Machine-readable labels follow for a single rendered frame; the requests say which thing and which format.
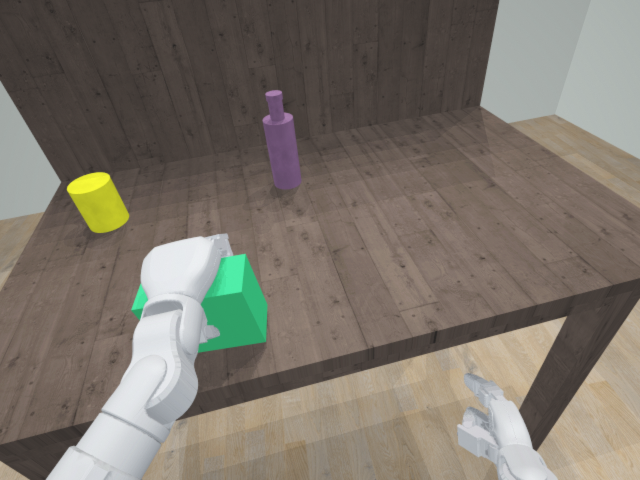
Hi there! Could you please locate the right robot forearm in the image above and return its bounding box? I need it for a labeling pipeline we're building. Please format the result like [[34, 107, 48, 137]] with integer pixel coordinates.
[[497, 444, 558, 480]]

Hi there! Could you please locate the left robot hand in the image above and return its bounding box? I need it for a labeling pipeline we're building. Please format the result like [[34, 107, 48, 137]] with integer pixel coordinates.
[[141, 233, 233, 344]]

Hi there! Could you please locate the sponge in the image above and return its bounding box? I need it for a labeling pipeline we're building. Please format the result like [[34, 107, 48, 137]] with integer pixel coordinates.
[[131, 254, 267, 353]]

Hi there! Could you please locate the right robot hand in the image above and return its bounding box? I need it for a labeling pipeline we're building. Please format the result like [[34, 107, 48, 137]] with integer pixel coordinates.
[[457, 373, 533, 467]]

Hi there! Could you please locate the left robot forearm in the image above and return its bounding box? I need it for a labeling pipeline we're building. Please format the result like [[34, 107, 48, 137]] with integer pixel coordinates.
[[46, 293, 203, 480]]

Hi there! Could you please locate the table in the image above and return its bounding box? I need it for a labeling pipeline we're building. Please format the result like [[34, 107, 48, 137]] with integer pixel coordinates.
[[0, 0, 640, 480]]

